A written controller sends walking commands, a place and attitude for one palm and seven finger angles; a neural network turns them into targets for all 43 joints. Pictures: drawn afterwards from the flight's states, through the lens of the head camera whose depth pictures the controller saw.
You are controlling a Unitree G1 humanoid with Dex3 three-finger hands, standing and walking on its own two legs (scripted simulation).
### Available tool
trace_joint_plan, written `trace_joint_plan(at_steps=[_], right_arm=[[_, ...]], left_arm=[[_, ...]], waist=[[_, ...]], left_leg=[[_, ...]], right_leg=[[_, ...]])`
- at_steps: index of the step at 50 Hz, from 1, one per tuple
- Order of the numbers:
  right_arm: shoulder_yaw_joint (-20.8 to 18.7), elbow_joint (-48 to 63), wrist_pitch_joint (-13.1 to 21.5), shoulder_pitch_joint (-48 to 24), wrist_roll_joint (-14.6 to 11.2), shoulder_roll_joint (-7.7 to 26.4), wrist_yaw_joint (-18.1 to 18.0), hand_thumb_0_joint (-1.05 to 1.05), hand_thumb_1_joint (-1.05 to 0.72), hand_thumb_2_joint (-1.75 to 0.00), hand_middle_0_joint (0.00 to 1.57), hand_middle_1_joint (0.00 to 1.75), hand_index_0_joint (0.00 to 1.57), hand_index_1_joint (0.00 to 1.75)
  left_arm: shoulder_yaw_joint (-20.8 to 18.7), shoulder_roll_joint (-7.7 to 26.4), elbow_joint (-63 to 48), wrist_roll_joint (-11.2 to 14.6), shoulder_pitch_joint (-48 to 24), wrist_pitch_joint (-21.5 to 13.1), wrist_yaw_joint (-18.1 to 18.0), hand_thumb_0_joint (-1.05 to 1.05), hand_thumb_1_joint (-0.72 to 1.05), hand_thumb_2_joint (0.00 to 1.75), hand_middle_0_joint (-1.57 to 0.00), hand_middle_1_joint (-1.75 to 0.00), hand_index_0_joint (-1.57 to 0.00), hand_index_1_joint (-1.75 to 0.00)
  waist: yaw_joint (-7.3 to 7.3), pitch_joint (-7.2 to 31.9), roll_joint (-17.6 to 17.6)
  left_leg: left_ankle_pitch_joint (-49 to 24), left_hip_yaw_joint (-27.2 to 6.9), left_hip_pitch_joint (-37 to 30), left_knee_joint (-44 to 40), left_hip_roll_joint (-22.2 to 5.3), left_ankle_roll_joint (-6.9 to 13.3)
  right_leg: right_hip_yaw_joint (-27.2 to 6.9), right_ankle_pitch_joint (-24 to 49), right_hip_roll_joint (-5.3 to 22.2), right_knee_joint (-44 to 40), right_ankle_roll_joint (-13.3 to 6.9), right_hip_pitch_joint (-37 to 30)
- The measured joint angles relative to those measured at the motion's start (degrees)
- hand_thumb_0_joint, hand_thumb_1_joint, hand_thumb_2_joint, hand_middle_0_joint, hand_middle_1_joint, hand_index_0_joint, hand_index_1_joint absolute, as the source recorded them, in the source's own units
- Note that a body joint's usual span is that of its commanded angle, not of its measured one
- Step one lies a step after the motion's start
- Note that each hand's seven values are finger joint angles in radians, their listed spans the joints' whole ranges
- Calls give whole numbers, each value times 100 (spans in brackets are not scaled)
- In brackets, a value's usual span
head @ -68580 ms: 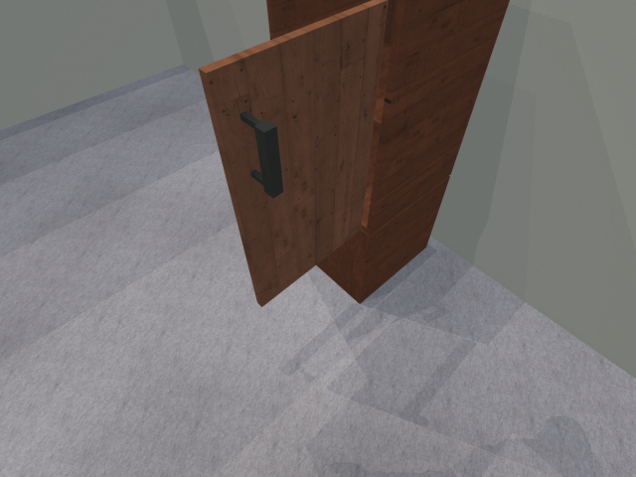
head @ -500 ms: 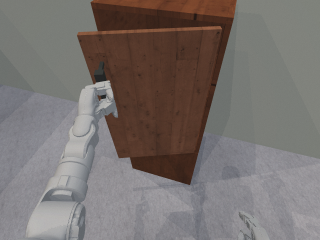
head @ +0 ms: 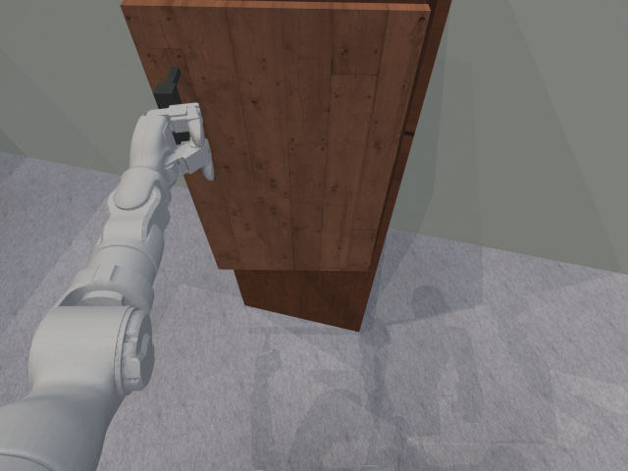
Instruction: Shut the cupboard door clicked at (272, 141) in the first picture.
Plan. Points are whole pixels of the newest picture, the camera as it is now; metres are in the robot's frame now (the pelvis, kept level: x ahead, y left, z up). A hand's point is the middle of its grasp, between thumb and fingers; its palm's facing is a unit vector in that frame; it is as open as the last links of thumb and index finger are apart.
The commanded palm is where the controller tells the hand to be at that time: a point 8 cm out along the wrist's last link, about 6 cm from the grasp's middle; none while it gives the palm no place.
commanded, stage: push the door shut along its arc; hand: left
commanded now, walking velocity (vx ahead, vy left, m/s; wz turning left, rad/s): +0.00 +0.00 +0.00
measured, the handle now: (182, 119) +0.56 +0.16 +0.13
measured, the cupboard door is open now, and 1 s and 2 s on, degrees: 13 0 0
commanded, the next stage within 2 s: pull the fist back off the door in 1.08 s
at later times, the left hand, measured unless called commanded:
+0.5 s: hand (225, 123) +0.54 +0.10 +0.14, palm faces -0.21 -0.98 -0.03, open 3.1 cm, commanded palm +0.55 +0.14 +0.14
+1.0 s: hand (254, 96) +0.59 +0.06 +0.15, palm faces -0.32 -0.95 +0.00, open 2.8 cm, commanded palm +0.60 +0.11 +0.14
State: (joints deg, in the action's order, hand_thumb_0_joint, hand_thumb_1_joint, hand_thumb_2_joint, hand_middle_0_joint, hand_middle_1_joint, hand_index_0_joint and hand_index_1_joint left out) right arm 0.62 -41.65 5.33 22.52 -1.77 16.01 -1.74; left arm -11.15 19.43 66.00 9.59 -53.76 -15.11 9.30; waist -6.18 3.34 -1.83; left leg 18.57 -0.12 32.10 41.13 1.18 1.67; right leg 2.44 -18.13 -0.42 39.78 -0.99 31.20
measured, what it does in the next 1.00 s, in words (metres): stands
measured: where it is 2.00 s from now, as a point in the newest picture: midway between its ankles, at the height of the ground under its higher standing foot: outside the picture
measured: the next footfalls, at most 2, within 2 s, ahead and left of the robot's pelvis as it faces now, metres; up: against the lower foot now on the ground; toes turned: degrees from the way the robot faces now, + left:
none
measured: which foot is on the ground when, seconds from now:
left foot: down 0.00-1.00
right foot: down 0.00-1.00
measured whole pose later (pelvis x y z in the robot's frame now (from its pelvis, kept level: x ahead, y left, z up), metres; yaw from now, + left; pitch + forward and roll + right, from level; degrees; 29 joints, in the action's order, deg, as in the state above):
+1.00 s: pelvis +0.02 +0.00 -0.02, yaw -2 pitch +21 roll -2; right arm 1.4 -39.7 1.6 27.5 0.9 16.3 -1.2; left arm -15.8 32.1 80.8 3.0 -76.7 -11.2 20.5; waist -15.4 3.8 -3.1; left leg 22.3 -0.1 45.7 47.5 -0.7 1.5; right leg 2.4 -20.1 -2.4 43.7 -1.2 44.1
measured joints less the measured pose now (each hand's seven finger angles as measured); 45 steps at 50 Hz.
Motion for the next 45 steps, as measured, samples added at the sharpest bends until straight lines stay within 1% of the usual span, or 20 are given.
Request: trace_joint_plan(at_steps=[5,12,19,25,28,31,36,41,45], right_arm=[[17,-18,39,67,27,11,20,1,-90,-90,20,30,20,30],[31,-18,117,113,56,37,28,1,-90,-90,20,30,20,30],[46,-43,124,150,97,61,47,1,-90,-90,20,30,20,30],[52,-26,105,153,139,69,74,1,-90,-90,20,30,20,30],[67,-3,68,151,167,75,81,1,-90,-90,20,30,20,30],[72,57,22,161,196,75,95,1,-90,-90,20,30,20,30],[61,201,-111,254,247,73,131,1,-90,-90,20,30,20,30],[79,291,-296,406,257,59,128,1,-90,-90,20,30,20,30],[77,288,-379,491,261,30,101,1,-90,-90,20,30,20,30]], left_arm=[[-69,179,310,-88,-267,-91,70,2,90,90,-131,-150,-133,-150],[-48,474,671,-100,-733,-45,289,2,90,90,-131,-150,-133,-150],[-42,571,899,-106,-1117,6,445,2,90,90,-130,-150,-131,-150],[60,660,1042,-234,-1482,92,530,2,90,90,-130,-150,-130,-150],[-57,667,1172,-275,-1686,147,573,2,90,90,-130,-150,-130,-150],[-144,718,1238,-383,-1849,207,607,2,90,90,-130,-150,-130,-150],[-442,829,1264,-549,-2004,232,626,2,90,90,-130,-150,-130,-150],[-675,1040,1380,-680,-2068,262,795,-1,87,91,-130,-150,-130,-150],[-656,1189,1373,-700,-2111,329,953,-2,82,90,-130,-150,-130,-150]], waist=[[-136,12,11],[-291,15,0],[-388,40,-6],[-512,56,-22],[-587,57,-32],[-693,73,-51],[-840,99,-107],[-887,83,-160],[-902,64,-162]], left_leg=[[32,2,191,118,-11,12],[64,-25,517,275,-18,23],[124,-51,772,410,-19,34],[186,-76,999,529,-29,34],[224,-65,1085,575,-40,36],[260,-36,1169,607,-61,36],[328,55,1250,625,-114,32],[384,105,1258,625,-166,22],[383,81,1290,613,-188,3]], right_leg=[[0,-11,-9,80,12,175],[29,-15,-17,172,22,462],[56,-61,-18,261,33,687],[80,-107,-29,339,34,890],[69,-134,-40,378,34,979],[38,-157,-60,411,35,1078],[-55,-191,-111,446,31,1208],[-109,-221,-163,449,20,1244],[-88,-213,-186,417,-1,1264]])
